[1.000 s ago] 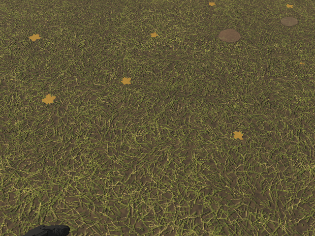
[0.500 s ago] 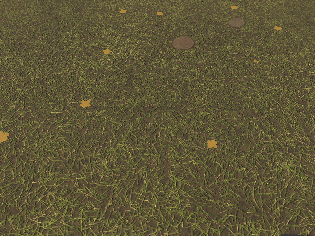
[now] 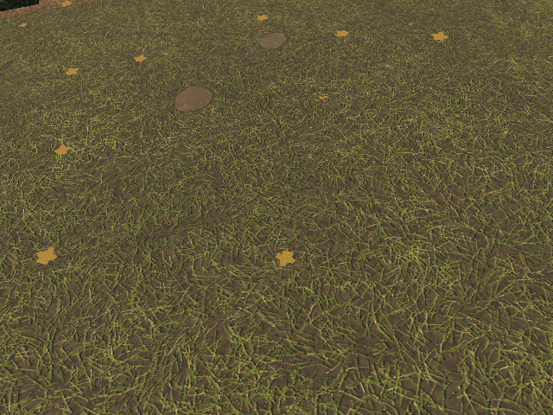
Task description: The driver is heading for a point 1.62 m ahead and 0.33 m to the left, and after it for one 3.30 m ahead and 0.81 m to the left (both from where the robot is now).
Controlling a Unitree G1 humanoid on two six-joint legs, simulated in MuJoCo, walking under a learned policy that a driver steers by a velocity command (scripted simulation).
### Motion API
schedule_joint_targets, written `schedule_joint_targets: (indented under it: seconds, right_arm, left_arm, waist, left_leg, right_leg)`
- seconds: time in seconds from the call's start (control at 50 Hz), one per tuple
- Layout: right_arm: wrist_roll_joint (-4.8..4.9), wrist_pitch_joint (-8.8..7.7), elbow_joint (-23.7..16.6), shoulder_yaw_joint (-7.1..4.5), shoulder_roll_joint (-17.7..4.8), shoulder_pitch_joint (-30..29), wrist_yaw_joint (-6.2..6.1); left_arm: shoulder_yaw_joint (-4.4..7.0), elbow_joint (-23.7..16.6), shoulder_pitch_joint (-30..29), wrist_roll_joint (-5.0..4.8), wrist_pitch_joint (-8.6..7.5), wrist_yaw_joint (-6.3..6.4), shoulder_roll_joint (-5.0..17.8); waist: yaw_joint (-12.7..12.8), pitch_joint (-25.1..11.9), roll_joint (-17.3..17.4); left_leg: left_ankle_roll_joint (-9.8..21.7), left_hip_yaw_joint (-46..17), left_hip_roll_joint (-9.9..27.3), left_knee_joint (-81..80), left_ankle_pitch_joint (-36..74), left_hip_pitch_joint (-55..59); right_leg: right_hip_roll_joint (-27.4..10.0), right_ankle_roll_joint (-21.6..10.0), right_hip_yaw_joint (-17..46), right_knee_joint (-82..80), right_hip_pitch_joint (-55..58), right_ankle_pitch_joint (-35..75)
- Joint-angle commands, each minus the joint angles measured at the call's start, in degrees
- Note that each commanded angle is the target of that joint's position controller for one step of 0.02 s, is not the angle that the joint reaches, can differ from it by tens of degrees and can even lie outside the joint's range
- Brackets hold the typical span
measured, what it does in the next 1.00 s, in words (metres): walks ahead: left foot, then right foot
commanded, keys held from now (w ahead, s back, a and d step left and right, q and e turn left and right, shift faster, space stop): w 1.00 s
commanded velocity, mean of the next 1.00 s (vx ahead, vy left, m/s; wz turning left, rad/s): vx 0.43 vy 0.00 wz -0.07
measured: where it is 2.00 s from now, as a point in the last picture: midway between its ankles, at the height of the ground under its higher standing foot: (291, 311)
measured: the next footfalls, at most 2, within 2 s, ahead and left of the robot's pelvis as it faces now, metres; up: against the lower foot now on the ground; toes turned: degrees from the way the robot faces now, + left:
left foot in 0.38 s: +0.29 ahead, +0.16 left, +0.00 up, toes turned -1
right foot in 0.94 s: +0.52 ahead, -0.08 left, +0.00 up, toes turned -2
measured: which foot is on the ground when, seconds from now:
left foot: up 0.00-0.36, down 0.38-0.94, up 0.96-1.00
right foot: down 0.00-0.40, up 0.42-0.92, down 0.94-1.00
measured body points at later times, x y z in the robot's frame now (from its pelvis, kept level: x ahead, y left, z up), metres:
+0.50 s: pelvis +0.20 +0.07 +0.00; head +0.23 +0.08 +0.44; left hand +0.23 +0.35 -0.14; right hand +0.35 -0.19 -0.09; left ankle +0.25 +0.16 -0.73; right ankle +0.08 -0.08 -0.64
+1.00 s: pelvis +0.46 +0.03 -0.03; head +0.47 +0.03 +0.42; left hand +0.60 +0.29 -0.13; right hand +0.52 -0.25 -0.15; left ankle +0.31 +0.16 -0.65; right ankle +0.48 -0.08 -0.73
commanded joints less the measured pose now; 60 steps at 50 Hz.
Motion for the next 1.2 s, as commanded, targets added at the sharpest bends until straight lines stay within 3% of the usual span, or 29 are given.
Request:
schedule_joint_targets:
  seconds: [0.02, 0.16, 0.28, 0.36, 0.38, 0.4, 0.42, 0.44, 0.46, 0.48, 0.5, 0.58, 0.7, 0.78, 0.86, 0.9, 0.92, 0.94, 0.96, 0.98, 1.0, 1.02, 1.04, 1.06, 1.08, 1.1, 1.12, 1.16, 1.2]
  right_arm:
    - [-0.53, -2.45, -5.2, -1.84, -6.9, -5.2, 0.1]
    - [-0.58, -4.14, -4.9, 0.31, -1.7, -9.6, 1.72]
    - [0.56, -5.18, -7.4, 0.49, -2.4, -14.0, 2.95]
    - [-0.07, -5.71, -5.2, -0.62, -4.0, -3.5, 3.1]
    - [-0.37, -5.76, -2.9, -1.82, -6.8, 6.0, 2.53]
    - [-1.28, -5.77, -1.9, -3.23, -13.0, 13.9, 2.37]
    - [-0.06, -5.51, -0.6, -2.72, -11.4, 18.0, 3.1]
    - [0.39, -5.39, -0.6, -1.64, -8.8, 14.5, 3.07]
    - [-0.13, -5.2, -1.5, -1.15, -7.7, 10.5, 2.86]
    - [-0.76, -5.12, -2.0, -0.68, -6.3, 6.3, 2.92]
    - [-1.48, -5.3, -2.4, -0.15, -4.5, 3.4, 2.96]
    - [-0.92, -6.37, -0.5, -0.12, -4.2, 2.2, 2.23]
    - [-0.51, -5.35, 4.1, -0.59, -6.7, 6.4, 0.3]
    - [-0.83, -5.13, 5.3, -0.57, -6.7, 9.9, 0.87]
    - [-0.61, -3.79, 5.5, -0.12, -6.1, 12.3, 0.63]
    - [-0.26, -3.7, 3.4, -0.06, -7.3, 6.4, 0.46]
    - [0.27, -4.43, 2.7, -0.29, -8.3, 2.0, 0.26]
    - [0.47, -5.94, 0.9, -0.25, -8.2, -4.5, -0.04]
    - [-0.14, -7.12, -0.1, 1.77, 0.7, 4.4, 0.06]
    - [2.06, -8.2, -0.4, 1.83, -1.6, 7.7, 0.69]
    - [3.98, -7.63, -1.7, 1.08, -3.7, 4.7, 0.78]
    - [2.93, -6.74, -3.0, 1.39, -3.6, 1.4, 0.45]
    - [1.12, -5.33, -2.6, 1.27, -3.4, 0.9, 0.03]
    - [1.08, -4.14, -1.8, 1.37, -3.2, 2.2, 0.65]
    - [0.47, -3.87, -1.5, 1.85, -1.8, 2.3, 1.22]
    - [1.48, -4.21, -2.8, 0.88, -3.9, -2.3, 1.88]
    - [0.74, -4.6, -4.6, 1.27, -2.8, -6.3, 2.78]
    - [-2.41, -5.9, -4.7, 2.21, 0.2, -8.7, 4.36]
    - [-1.62, -5.4, -4.0, 2.39, 1.2, -8.8, 5.28]
  left_arm:
    - [2.27, -1.5, 3.5, -0.25, -1.7, 1.15, 9.1]
    - [2.18, 2.1, 7.4, 0.07, -3.7, 1.73, 9.5]
    - [2.65, 5.5, 10.8, -0.94, -3.77, 1.37, 10.9]
    - [2.62, 6.2, 9.2, -1.43, -3.17, 1.69, 11.3]
    - [2.04, 6.1, 9.2, -0.84, -3.11, 1.88, 9.7]
    - [0.74, 4.8, 15.1, -0.32, -3.89, 1.81, 5.2]
    - [0.72, 5.3, 15.1, -0.53, -5.21, 1.47, 5.8]
    - [2.31, 4.5, 10.6, -2.06, -5.88, 1.18, 10.4]
    - [2.29, 3.5, 6.5, -2.34, -5.98, 1.28, 10.6]
    - [2.13, 3.1, 4.7, -1.49, -5.82, 1.55, 9.6]
    - [2.41, 3.3, 5.1, -0.71, -5.3, 1.67, 9.3]
    - [1.88, 3.7, 5.1, -0.09, -4.01, 1.98, 6.9]
    - [0.43, 0.6, -6.3, 0.63, -5.62, 0.74, 3.2]
    - [1.96, 1.6, -4.9, -0.32, -5.96, -0.83, 6.9]
    - [1.46, -1.7, -11.6, -0.52, -7.14, -3.01, 5.5]
    - [2.47, 1.3, -0.4, -0.5, -7.73, -3.33, 7.1]
    - [3.54, 5.7, 12.9, -0.12, -8.37, -3.22, 8.8]
    - [4.52, 9.8, 26.1, 0.23, -8.84, -2.52, 11.6]
    - [3.46, 7.8, 20.2, -0.13, -9.2, -2.41, 12.8]
    - [1.93, 5.2, 14.6, -1.65, -8.81, -2.76, 9.5]
    - [2.22, 5.1, 12.1, -1.68, -8.39, -2.88, 9.1]
    - [2.35, 5.7, 9.5, -1.83, -8.43, -3.1, 9.4]
    - [1.71, 5.4, 6.3, -1.46, -8.38, -2.98, 7.4]
    - [0.85, 4.8, 5.2, 0.1, -8.59, -2.76, 6.5]
    - [1.3, 5.4, 4.6, 0.73, -8.79, -2.06, 8.0]
    - [0.98, 5.5, 5.6, 0.71, -9.41, -0.89, 7.1]
    - [0.82, 5.7, 4.9, 0.31, -9.57, 0.72, 6.8]
    - [0.73, 7.4, 8.9, -0.29, -8.78, 3.25, 6.8]
    - [0.82, 8.2, 11.0, -0.92, -8.03, 3.97, 7.3]
  waist:
    - [2.4, 3.6, -12.4]
    - [4.1, 4.5, -9.7]
    - [5.5, 7.8, -10.0]
    - [-0.8, 2.1, -9.6]
    - [-4.9, -4.0, -6.3]
    - [-4.8, -15.6, 7.2]
    - [-5.8, -20.7, 15.9]
    - [-5.7, -11.2, 9.9]
    - [-4.4, -5.8, 4.2]
    - [-2.3, -1.5, 0.8]
    - [-0.2, -0.1, 2.1]
    - [1.8, 1.4, 1.9]
    - [-0.8, 1.2, 0.5]
    - [-1.0, 0.4, -0.6]
    - [-1.9, 3.8, 1.0]
    - [4.5, -0.9, 2.5]
    - [11.5, -5.5, 2.1]
    - [20.0, -6.9, -4.2]
    - [10.4, -7.9, -22.1]
    - [6.4, -6.4, -20.0]
    - [4.3, -2.1, -13.2]
    - [2.0, 1.3, -4.3]
    - [0.1, 2.0, -1.3]
    - [-1.1, 3.0, 0.5]
    - [-1.3, 3.5, -1.6]
    - [-0.9, 5.2, -2.7]
    - [-0.7, 6.8, -4.6]
    - [1.1, 2.6, -5.6]
    - [1.3, 1.1, -6.0]
  left_leg:
    - [0.3, -4.7, 2.6, 4.6, 10.1, -21.7]
    - [-0.9, -2.3, 0.8, -14.0, 27.0, -12.8]
    - [2.0, -1.9, -0.5, -23.1, 22.8, -8.7]
    - [6.3, 1.1, -3.6, -27.2, 18.9, 8.5]
    - [8.7, -2.3, -1.0, -26.5, 20.7, 22.8]
    - [16.9, -26.1, 13.4, -29.0, 11.6, 45.6]
    - [20.1, -46.2, 18.1, -40.3, -0.6, 50.4]
    - [17.7, -41.5, 18.0, -41.7, -3.9, 45.3]
    - [16.1, -34.2, 16.4, -41.7, 0.2, 37.5]
    - [15.5, -28.0, 14.1, -42.6, 8.0, 29.3]
    - [14.9, -23.2, 11.5, -43.7, 13.8, 23.9]
    - [15.8, -15.1, 9.2, -48.9, 24.5, 18.8]
    - [13.9, -4.4, 5.0, -48.2, 40.5, 19.2]
    - [16.7, -8.5, 10.5, -41.7, 39.3, 28.9]
    - [16.4, -10.9, 11.9, -34.2, 47.1, 34.6]
    - [14.3, -5.8, 8.5, -24.5, 64.5, 22.6]
    - [12.8, -4.8, 6.2, -11.6, 65.4, 11.8]
    - [9.3, -3.0, 0.2, 11.2, 47.6, 0.5]
    - [7.0, -6.9, -9.8, 33.6, -3.9, -13.8]
    - [8.4, -14.8, -9.0, 30.5, -7.1, -18.0]
    - [7.7, -14.0, -7.1, 30.0, -3.8, -23.2]
    - [8.0, -12.7, -3.9, 24.1, -1.0, -24.1]
    - [7.4, -11.8, -0.9, 18.3, 0.2, -21.1]
    - [6.8, -10.4, 1.0, 13.1, 2.4, -16.0]
    - [6.5, -8.9, 1.8, 12.2, 8.4, -14.2]
    - [6.9, -12.1, 3.3, 5.3, 17.4, -17.6]
    - [6.9, -7.8, 2.4, -5.5, 28.0, -13.8]
    - [7.3, -3.3, -0.7, -17.2, 51.4, -2.3]
    - [7.0, -0.7, -3.8, -21.4, 59.2, 7.9]
  right_leg:
    - [-16.1, -10.1, 23.5, -19.9, 12.8, -11.0]
    - [-13.1, -8.3, 11.8, -20.9, 10.1, 6.8]
    - [-15.6, -8.0, 12.3, -18.8, 10.6, 8.4]
    - [-14.0, -5.2, 9.7, -8.4, 10.4, 24.9]
    - [-10.5, -2.9, 6.0, 4.6, 4.7, 28.2]
    - [-2.5, 2.0, 1.3, 28.7, -14.6, 11.4]
    - [1.9, 2.8, 6.9, 39.3, -23.9, -13.3]
    - [-1.1, 2.6, 7.8, 44.6, -31.1, -11.3]
    - [-3.7, 2.0, 6.1, 44.4, -30.5, -6.5]
    - [-6.0, 1.9, 4.9, 40.6, -28.4, -1.6]
    - [-8.2, 1.9, 5.2, 36.9, -25.0, 1.9]
    - [-10.1, 2.7, 5.0, 27.3, -21.1, 8.4]
    - [-7.2, 3.9, 0.4, 9.0, -16.7, 25.8]
    - [-8.5, 2.1, 2.9, 19.3, -25.5, 24.7]
    - [-7.0, 0.2, -0.7, 18.3, -31.0, 13.9]
    - [-2.0, -1.8, -6.0, 15.5, -7.5, 11.0]
    - [0.7, -2.9, -8.4, 13.1, 12.0, 15.8]
    - [-2.2, -5.3, -6.1, 5.5, 24.4, 21.4]
    - [-17.7, -13.9, 20.8, -0.7, 26.7, 23.4]
    - [-21.6, -17.8, 33.5, -8.2, 22.5, 27.7]
    - [-23.2, -18.0, 32.8, -8.5, 19.5, 20.8]
    - [-22.8, -16.4, 32.6, -8.1, 12.7, 11.8]
    - [-22.8, -15.3, 29.2, -7.6, 6.4, 9.9]
    - [-21.5, -14.9, 26.1, -8.2, -1.6, 6.5]
    - [-20.8, -14.8, 24.5, -8.7, -4.9, 8.8]
    - [-17.9, -11.4, 21.2, -7.8, -4.0, 0.5]
    - [-13.3, -9.7, 14.4, -9.4, -10.3, -2.5]
    - [-8.5, -7.5, 7.2, -5.5, -13.2, -2.5]
    - [-6.8, -6.0, 3.0, -2.4, -16.5, -3.0]
Keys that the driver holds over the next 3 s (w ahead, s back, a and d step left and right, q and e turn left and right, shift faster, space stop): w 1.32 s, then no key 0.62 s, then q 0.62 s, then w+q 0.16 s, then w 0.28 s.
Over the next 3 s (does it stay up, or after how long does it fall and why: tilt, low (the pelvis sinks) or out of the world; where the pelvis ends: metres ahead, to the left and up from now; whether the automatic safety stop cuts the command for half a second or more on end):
stays up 0.93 0.07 -0.17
